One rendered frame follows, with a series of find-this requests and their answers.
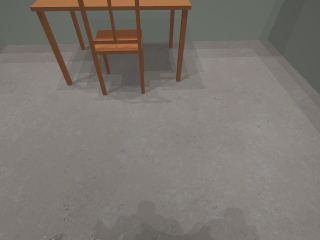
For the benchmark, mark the table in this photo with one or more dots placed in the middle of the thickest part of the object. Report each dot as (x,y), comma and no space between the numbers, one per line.
(117,5)

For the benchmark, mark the chair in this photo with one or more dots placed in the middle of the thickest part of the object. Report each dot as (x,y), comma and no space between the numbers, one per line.
(115,42)

